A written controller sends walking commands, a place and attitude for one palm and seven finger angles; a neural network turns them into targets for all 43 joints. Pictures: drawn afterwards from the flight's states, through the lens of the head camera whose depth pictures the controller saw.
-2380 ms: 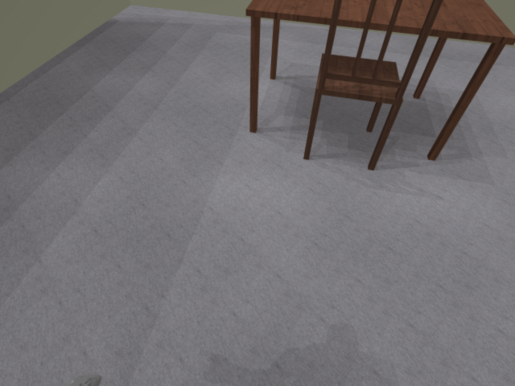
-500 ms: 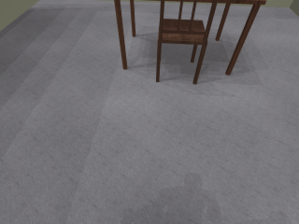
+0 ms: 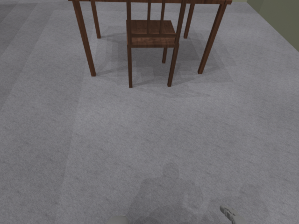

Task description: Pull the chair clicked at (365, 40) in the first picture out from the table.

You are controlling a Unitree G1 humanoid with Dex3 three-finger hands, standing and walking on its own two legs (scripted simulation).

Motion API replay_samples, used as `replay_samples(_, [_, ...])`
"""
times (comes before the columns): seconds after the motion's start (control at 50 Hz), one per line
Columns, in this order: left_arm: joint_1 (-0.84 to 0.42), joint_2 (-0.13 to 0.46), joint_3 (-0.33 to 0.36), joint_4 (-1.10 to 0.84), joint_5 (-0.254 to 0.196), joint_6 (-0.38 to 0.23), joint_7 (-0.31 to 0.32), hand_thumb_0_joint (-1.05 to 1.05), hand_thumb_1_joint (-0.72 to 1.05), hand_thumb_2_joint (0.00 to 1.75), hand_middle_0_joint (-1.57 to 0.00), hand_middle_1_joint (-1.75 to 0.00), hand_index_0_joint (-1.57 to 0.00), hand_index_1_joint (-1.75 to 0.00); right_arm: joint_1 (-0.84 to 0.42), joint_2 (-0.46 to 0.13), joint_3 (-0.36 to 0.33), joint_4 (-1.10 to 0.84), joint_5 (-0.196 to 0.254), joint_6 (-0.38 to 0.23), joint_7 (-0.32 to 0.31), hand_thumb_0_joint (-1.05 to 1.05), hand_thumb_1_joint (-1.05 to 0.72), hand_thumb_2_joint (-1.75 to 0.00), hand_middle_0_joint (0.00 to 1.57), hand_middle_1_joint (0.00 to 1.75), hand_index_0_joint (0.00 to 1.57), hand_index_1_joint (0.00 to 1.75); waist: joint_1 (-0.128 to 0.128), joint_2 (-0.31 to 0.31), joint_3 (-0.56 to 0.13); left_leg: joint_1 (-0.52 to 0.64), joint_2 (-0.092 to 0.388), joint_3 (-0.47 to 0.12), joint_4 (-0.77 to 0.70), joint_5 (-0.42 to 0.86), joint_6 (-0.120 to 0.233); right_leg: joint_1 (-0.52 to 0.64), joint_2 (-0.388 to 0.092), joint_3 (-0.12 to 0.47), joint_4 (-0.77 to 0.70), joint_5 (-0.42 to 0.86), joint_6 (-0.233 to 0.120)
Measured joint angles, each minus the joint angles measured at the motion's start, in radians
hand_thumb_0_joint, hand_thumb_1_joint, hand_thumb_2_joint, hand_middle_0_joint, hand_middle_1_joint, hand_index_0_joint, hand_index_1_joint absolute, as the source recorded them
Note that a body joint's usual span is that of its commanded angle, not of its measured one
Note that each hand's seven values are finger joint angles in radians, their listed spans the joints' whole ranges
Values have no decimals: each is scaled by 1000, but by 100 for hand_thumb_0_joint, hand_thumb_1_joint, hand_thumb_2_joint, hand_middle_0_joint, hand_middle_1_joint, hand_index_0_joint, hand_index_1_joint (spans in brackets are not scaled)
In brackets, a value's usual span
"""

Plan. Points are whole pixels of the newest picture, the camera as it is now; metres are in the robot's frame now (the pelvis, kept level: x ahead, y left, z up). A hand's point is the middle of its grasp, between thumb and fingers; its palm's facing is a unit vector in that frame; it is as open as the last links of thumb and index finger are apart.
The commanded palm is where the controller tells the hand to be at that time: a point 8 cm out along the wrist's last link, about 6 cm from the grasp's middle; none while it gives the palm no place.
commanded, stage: walk to a spot facing it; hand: left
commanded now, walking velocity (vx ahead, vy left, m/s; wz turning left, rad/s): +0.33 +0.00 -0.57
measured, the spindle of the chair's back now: (149, 9) +1.36 +0.20 -0.05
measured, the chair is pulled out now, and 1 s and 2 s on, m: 0.00 0.00 0.00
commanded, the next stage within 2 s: turn to face it in 1.52 s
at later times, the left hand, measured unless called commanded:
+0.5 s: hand (130, 145) +0.40 +0.13 -0.16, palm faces -0.40 -0.90 -0.14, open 7.4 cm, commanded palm none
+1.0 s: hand (134, 132) +0.47 +0.13 -0.17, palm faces -0.36 -0.91 -0.21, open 7.3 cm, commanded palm none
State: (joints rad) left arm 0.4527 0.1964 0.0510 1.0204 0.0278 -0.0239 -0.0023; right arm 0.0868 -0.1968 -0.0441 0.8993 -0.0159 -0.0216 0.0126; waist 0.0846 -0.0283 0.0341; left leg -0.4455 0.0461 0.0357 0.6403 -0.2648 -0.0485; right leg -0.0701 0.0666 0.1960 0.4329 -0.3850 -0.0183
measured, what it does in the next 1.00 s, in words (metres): walks ahead, turning right: left foot, then right foot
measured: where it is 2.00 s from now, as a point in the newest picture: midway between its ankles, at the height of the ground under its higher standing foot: (194, 156)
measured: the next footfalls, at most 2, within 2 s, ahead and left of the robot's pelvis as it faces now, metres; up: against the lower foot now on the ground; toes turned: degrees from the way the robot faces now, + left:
left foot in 0.02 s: +0.11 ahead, +0.12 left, +0.00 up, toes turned +2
right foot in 0.58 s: +0.32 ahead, -0.13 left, +0.00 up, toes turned -29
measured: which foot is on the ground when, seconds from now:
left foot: up 0.00-0.00, down 0.02-0.58, up 0.60-1.00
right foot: down 0.00-0.02, up 0.04-0.56, down 0.58-1.00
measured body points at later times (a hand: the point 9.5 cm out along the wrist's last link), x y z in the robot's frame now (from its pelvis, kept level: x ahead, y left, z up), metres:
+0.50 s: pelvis +0.19 +0.02 +0.00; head +0.23 +0.02 +0.45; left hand +0.42 +0.17 -0.14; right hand -0.02 -0.15 -0.13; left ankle +0.07 +0.12 -0.73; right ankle +0.27 -0.13 -0.69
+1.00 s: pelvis +0.40 -0.06 +0.00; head +0.41 -0.05 +0.45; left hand +0.49 +0.17 -0.16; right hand +0.40 -0.33 -0.13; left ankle +0.54 +0.01 -0.71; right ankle +0.29 -0.11 -0.73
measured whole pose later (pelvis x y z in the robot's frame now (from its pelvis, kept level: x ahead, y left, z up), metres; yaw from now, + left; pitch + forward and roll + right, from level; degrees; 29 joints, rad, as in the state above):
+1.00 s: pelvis +0.40 -0.06 +0.00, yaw -27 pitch +0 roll -2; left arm 0.35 0.21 0.05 1.07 0.02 -0.05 0.00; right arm 0.13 -0.21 -0.06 0.97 -0.03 -0.03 0.02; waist 0.04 0.00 0.01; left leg -0.48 0.12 0.09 0.70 -0.22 -0.04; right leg -0.07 0.06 -0.05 0.42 -0.35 -0.05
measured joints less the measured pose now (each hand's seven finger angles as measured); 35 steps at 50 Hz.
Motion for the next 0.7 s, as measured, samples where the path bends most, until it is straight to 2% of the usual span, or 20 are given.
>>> replay_samples(0.02, [3,6,6,-1,-4,2,-1,1,90,90,-20,-30,-20,-30,-3,2,7,-10,-1,-15,-4,1,-91,-89,20,30,20,30,-3,-1,-2,41,0,6,-63,40,21,-17,7,10,67,-37,2])
replay_samples(0.04, [-8,15,14,5,-9,8,-5,1,91,90,-20,-30,-20,-30,-8,8,11,-15,-5,-29,-9,1,-91,-89,20,30,20,30,-8,-11,4,46,-1,24,-42,63,46,-61,6,-3,199,-79,-2])
replay_samples(0.08, [-41,34,27,17,-10,23,-10,1,91,90,-20,-30,-20,-30,0,23,23,-21,-9,-41,-12,1,-91,-89,20,30,20,30,-13,-25,9,73,12,68,7,1,73,-176,-3,-65,502,-115,-6])
replay_samples(0.1, [-61,45,33,19,-6,30,-14,1,91,90,-20,-30,-20,-30,15,31,25,-20,-10,-43,-14,1,-91,-89,20,30,20,30,-20,-28,6,101,17,85,-3,-23,78,-232,-16,-104,621,-90,-6])
replay_samples(0.14, [-106,66,44,7,2,39,-26,1,91,90,-20,-30,-20,-30,58,44,27,-7,-11,-49,-21,0,-91,-89,20,30,20,30,-32,-33,0,162,21,112,-60,-29,76,-328,-49,-172,757,-9,0])
replay_samples(0.18, [-148,79,51,-21,6,43,-33,1,91,90,-20,-29,-19,-30,105,51,26,21,-11,-52,-28,0,-91,-89,20,30,20,30,-37,-34,-7,221,23,143,-125,-21,78,-408,-80,-208,803,68,12])
replay_samples(0.28, [-240,85,57,-78,11,51,-38,1,92,90,-19,-29,-19,-30,228,41,11,95,-6,-58,-43,0,-92,-89,20,30,20,30,-66,-28,-14,337,15,214,-238,-28,84,-549,-131,-223,781,194,36])
replay_samples(0.38, [-333,65,42,-92,13,63,-44,1,92,90,-19,-29,-19,-30,338,26,8,162,-9,-56,-47,0,-92,-89,20,30,20,30,-107,-18,11,437,9,271,-293,-69,75,-587,-153,-251,625,261,37])
replay_samples(0.46, [-403,33,21,-92,8,65,-50,1,92,90,-19,-29,-19,-30,408,28,12,202,-15,-48,-46,1,-92,-89,19,30,20,30,-146,-6,43,509,13,310,-313,-114,54,-544,-140,-301,426,254,14])
replay_samples(0.52, [-444,6,5,-97,5,56,-50,1,91,90,-19,-29,-19,-30,448,36,16,228,-17,-39,-43,1,-92,-89,19,30,20,30,-169,8,66,548,31,338,-292,-168,27,-487,-102,-338,307,199,-24])
replay_samples(0.56, [-453,-6,-5,-103,6,37,-49,1,91,90,-19,-29,-19,-30,470,45,18,245,-15,-30,-39,1,-91,-89,19,30,20,30,-173,15,74,548,61,351,-198,-219,10,-418,-68,-364,228,168,-55])
replay_samples(0.58, [-449,-7,-11,-105,7,21,-49,1,91,90,-19,-29,-19,-30,486,55,20,251,-11,-24,-34,1,-91,-89,20,30,20,30,-172,5,70,520,80,348,-86,-240,5,-365,-62,-372,179,184,-75])
replay_samples(0.6, [-441,-8,-13,-107,5,3,-45,1,91,90,-20,-29,-19,-30,491,63,22,255,-3,-16,-29,1,-91,-89,20,30,20,30,-163,-5,65,456,95,315,94,-244,3,-358,-63,-370,184,229,-93])
replay_samples(0.64, [-418,-12,-15,-101,-11,-16,-34,1,91,90,-20,-29,-20,-30,446,70,20,254,3,3,-28,1,-91,-89,20,30,20,30,-160,1,79,296,95,171,456,-249,7,-346,-41,-362,243,156,-106])
replay_samples(0.66, [-398,-12,-16,-93,-16,-17,-29,1,91,90,-20,-30,-20,-30,416,73,16,245,3,7,-28,1,-91,-89,20,30,20,30,-160,2,81,222,88,117,576,-219,9,-323,-31,-356,235,127,-105])
replay_samples(0.7, [-352,-14,-16,-64,-19,-15,-17,0,91,90,-20,-30,-20,-30,351,76,11,215,-4,8,-27,1,-91,-89,20,30,20,30,-159,5,71,95,96,58,669,-144,8,-267,-11,-340,176,119,-94])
